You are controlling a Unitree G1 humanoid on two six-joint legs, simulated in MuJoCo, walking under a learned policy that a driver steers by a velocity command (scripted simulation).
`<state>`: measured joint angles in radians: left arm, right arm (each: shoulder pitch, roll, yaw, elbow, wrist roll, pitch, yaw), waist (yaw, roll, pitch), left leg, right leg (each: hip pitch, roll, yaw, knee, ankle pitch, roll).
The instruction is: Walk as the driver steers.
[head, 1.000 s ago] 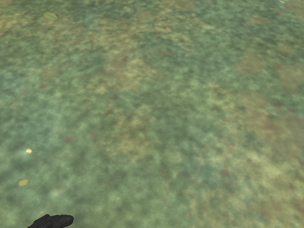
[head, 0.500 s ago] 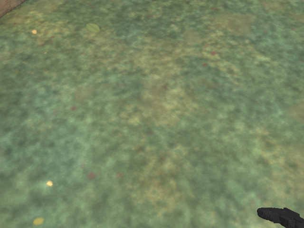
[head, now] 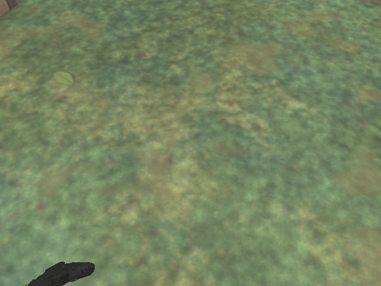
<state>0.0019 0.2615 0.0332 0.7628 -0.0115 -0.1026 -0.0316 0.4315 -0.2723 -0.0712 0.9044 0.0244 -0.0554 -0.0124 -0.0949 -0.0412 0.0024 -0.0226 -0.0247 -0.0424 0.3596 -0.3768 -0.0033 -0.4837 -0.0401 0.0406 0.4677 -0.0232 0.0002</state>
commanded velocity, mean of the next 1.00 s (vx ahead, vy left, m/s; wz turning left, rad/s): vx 0.50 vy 0.00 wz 0.47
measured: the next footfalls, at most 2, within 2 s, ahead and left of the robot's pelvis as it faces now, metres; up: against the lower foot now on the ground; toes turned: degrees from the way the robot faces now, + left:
right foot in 0.02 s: +0.17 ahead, -0.13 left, +0.00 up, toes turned +1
left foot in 0.54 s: +0.38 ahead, +0.19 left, +0.00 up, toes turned +22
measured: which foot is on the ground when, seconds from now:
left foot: down 0.00-0.02, up 0.04-0.52, down 0.54-1.00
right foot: up 0.00-0.00, down 0.02-0.54, up 0.56-1.00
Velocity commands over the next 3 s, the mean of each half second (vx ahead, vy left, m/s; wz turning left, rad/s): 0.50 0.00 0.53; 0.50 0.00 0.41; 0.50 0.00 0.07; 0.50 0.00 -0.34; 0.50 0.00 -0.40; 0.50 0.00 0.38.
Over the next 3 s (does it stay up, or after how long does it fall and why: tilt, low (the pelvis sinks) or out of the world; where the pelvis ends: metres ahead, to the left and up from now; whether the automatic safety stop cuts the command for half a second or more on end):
stays up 1.56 0.56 0.01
